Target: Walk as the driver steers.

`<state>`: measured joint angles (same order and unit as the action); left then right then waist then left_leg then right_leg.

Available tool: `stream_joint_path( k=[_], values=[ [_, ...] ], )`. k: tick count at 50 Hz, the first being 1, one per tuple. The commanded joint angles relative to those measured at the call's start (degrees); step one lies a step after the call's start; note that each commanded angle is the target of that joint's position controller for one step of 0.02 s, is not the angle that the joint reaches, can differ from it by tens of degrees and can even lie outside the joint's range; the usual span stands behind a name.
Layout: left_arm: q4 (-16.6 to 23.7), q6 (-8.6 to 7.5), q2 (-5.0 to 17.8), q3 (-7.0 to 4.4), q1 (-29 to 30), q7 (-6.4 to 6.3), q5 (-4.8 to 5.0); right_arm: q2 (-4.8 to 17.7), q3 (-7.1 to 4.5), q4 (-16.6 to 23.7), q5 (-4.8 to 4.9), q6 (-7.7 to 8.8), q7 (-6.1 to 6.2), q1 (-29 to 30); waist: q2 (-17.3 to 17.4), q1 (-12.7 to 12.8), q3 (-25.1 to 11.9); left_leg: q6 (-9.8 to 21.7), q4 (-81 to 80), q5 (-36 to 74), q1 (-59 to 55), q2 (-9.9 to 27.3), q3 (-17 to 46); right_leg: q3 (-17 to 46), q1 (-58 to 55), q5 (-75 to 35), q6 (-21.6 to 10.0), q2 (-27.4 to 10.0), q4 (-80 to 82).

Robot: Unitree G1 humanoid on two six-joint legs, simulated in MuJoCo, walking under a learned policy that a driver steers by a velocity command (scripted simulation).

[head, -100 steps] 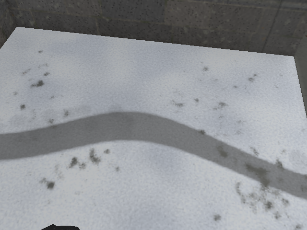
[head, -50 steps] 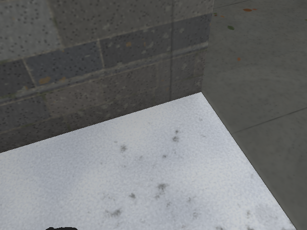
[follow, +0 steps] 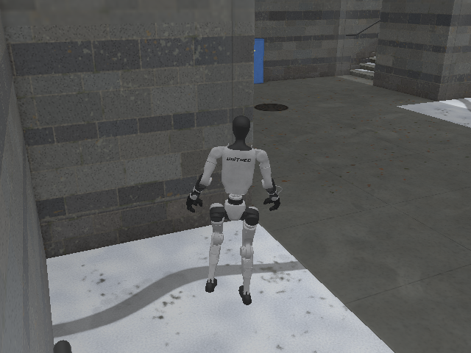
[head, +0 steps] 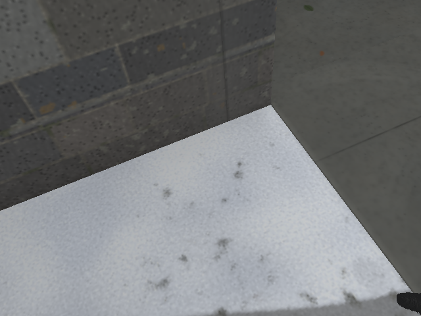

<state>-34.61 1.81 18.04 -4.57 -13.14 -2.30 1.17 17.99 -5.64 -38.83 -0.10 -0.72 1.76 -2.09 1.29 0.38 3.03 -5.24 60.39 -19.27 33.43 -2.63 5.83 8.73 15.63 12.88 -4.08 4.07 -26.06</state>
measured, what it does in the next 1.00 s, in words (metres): steps on the spot, turning left: left foot, then right foot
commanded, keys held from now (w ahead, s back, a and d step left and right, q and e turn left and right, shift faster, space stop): q+shift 0.62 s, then e+shift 0.38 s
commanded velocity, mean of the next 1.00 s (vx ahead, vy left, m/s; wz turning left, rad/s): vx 0.00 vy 0.00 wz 0.24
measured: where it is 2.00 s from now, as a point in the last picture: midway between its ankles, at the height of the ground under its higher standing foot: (250, 297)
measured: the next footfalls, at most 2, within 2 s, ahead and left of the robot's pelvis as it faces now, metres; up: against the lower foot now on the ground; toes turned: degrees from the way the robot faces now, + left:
left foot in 0.36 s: +0.04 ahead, +0.14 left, +0.00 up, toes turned +8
right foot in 0.82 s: +0.17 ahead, -0.05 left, +0.00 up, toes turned +26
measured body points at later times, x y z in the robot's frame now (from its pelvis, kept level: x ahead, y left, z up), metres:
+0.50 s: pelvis +0.03 +0.05 -0.01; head +0.07 +0.09 +0.44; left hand +0.15 +0.37 -0.10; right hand +0.21 -0.21 -0.09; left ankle +0.00 +0.14 -0.75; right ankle +0.02 -0.10 -0.66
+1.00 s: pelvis +0.07 +0.04 -0.01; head +0.11 +0.03 +0.44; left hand +0.10 +0.34 -0.10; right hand +0.34 -0.15 -0.10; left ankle -0.01 +0.13 -0.69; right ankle +0.14 -0.07 -0.75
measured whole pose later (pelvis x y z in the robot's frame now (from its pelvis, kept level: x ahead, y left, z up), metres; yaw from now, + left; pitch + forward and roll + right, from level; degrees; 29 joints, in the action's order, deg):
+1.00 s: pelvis +0.07 +0.04 -0.01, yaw +16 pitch +1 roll +1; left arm -38.3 -0.8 16.3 -3.8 -13.2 -0.8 1.2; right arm 16.1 -3.0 -36.4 -0.2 -1.2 2.0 -4.8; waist 0.9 2.3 3.1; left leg -3.1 54.8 -31.4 21.7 -6.8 6.6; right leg 9.7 17.6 11.6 -0.4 3.1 -28.1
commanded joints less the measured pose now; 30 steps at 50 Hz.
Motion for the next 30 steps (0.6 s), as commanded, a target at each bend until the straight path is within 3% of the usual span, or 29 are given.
stream_joint_path(
  k=[1, 5, 7, 9, 10, 14, 17, 18, 19, 20, 21, 22, 23, 24, 25, 27, 30],
  values=[
    [4.57, -0.44, 7.32, -1.62, 1.56, -0.72, -0.75, 2.96, -0.13, 1.96, 0.37, 0.47, -0.11, 0.19, -7.97, 0.6, -10.74, -1.18, -5.1, 3.45, 2.5, 1.75, -1.19, 10.12, -13.7, -28.57, -7.27, -13.49, 2.38],
    [3.03, -0.85, 2.11, 1.21, 3.15, 0.31, -2.95, 1.24, 1.06, 0.94, 0.55, 0.41, -0.99, -0.97, -9.39, 1.15, -9.13, -0.42, -13.69, 4.05, -9.17, 5.58, -2.87, 6.71, -6.42, -25.85, -7.03, -13.0, 3.47],
    [2.35, -1.19, 3.95, 0.92, 3.68, 1.05, -3.51, 2.95, 0.82, 1.43, 1.08, 0.57, -1.37, -0.52, -10.26, 2.06, -6.26, 0.53, -16.28, 2.47, -11.76, 5.23, -4.29, 6.72, -4.47, -23.28, -7.83, -13.82, 4.43],
    [2.07, -0.88, 7.33, -0.2, 4.01, 1.06, -3.11, 5.88, 0.07, 2.84, 1.8, 0.73, -1.57, 0.25, -10.29, 2.73, -3.62, 1.53, -16.43, -2.42, -8.42, 4.31, -5.39, 8.22, -6.63, -24.27, -9.26, -15.63, 3.57],
    [1.96, -0.61, 8.04, -0.56, 3.92, 0.84, -2.76, 6.33, -0.04, 3.31, 2.11, 0.86, -1.74, 0.07, -9.62, 2.9, -3.21, 1.96, -16.47, -4.37, -6.71, 4.07, -5.24, 9.0, -8.62, -26.54, -9.93, -16.85, 2.76],
    [2.15, 0.25, 7.4, -1.11, 5.49, -0.27, -1.54, 4.8, 0.21, 3.48, 2.47, 1.03, -2.86, -3.77, -7.74, 1.58, -5.22, 3.06, -18.47, -6.31, -5.51, 3.89, -6.1, 8.66, -14.85, -36.53, -10.4, -19.55, -0.89],
    [2.53, 0.37, 6.65, -1.45, 7.84, -0.72, -0.35, 4.33, 0.02, 2.72, 2.27, 1.03, -3.37, -8.42, -7.26, -1.55, -7.1, 5.43, -31.21, 5.38, -13.75, 2.04, -7.9, 2.7, -12.74, -35.43, -6.37, -16.79, -6.01],
    [2.45, -0.21, 6.01, -1.58, 6.92, -0.77, -0.34, 6.89, -0.85, 2.87, 1.71, 1.18, -2.97, -10.29, -3.48, -2.21, -8.42, 8.12, -35.93, 17.85, -20.4, 3.85, -1.44, -0.99, -8.03, -28.13, -2.43, -12.8, -12.47],
    [5.19, -1.07, 3.9, -1.09, 9.14, -0.51, -2.76, 14.58, -2.91, 3.75, 1.07, 1.59, -2.35, -12.7, 11.16, -1.64, -10.47, 15.71, -36.42, 43.93, -31.53, 16.12, 18.49, -7.67, 6.97, -6.92, 3.78, -3.88, -28.19],
    [6.78, -1.73, 3.25, -0.76, 13.52, -0.33, -3.82, 14.54, -2.71, 3.05, -0.14, 1.88, -2.67, -16.48, 15.83, -4.33, -11.96, 25.92, -38.34, 53.55, -37.3, 23.56, 30.74, -5.28, 20.74, 26.7, 6.32, 3.63, -38.11],
    [5.72, -2.11, 4.24, -1.04, 11.55, 0.13, -2.88, 12.14, -2.03, 3.4, -0.51, 2.21, -2.45, -15.57, 8.05, -3.85, -12.18, 25.77, -38.31, 48.31, -37.79, 22.63, 26.73, -1.26, 22.75, 26.35, 6.71, 0.74, -44.37],
    [4.65, -2.14, 4.32, -1.23, 11.12, 0.46, -1.98, 10.75, -1.87, 3.77, 0.41, 2.11, -1.88, -12.32, 4.2, -2.17, -10.25, 22.4, -37.55, 44.21, -36.42, 18.64, 21.67, -0.86, 23.74, 21.4, 6.96, -0.5, -45.38],
    [3.95, -2.04, 3.91, -1.3, 11.11, 0.46, -1.71, 10.19, -1.76, 4.44, 1.63, 1.46, -1.33, -9.66, 1.92, -1.36, -8.61, 19.72, -37.63, 40.79, -34.8, 15.66, 18.5, -1.14, 24.57, 17.46, 7.55, -1.31, -43.1],
    [3.97, -1.98, 4.4, -1.59, 11.49, 0.34, -1.89, 9.69, -1.52, 5.1, 2.44, 0.76, -0.68, -7.94, 2.0, -0.88, -8.17, 18.39, -38.13, 38.54, -33.51, 13.94, 17.28, -1.01, 23.77, 14.13, 8.15, -2.07, -40.7],
    [3.87, -2.04, 3.64, -1.5, 11.44, 0.56, -1.76, 9.69, -1.42, 5.48, 2.48, 0.08, -0.2, -7.52, 2.87, -0.45, -8.21, 17.97, -38.41, 38.42, -31.49, 12.15, 16.62, -1.87, 21.68, 11.77, 8.85, -1.21, -39.77],
    [3.36, -2.31, 2.68, -1.28, 10.7, 0.78, -1.45, 10.01, -1.63, 5.78, 1.94, -0.68, 0.27, -8.16, 4.02, -0.5, -8.85, 17.7, -38.38, 37.49, -31.2, 10.6, 16.85, -2.5, 20.46, 9.2, 9.65, 0.09, -35.38],
    [3.08, -2.82, 2.6, -1.23, 11.75, 0.53, -1.3, 10.77, -2.01, 6.07, 1.91, -1.17, 0.8, -8.93, 5.29, -1.12, -8.83, 16.89, -37.45, 33.77, -31.04, 9.68, 19.71, -1.79, 19.52, 7.07, 10.27, 1.06, -26.79]
  ],
)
